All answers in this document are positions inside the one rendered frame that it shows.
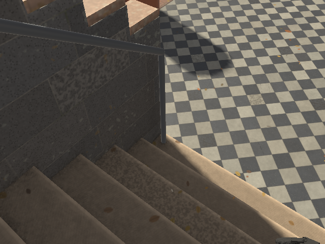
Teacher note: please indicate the stairs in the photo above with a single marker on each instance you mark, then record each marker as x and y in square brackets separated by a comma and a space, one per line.
[155, 193]

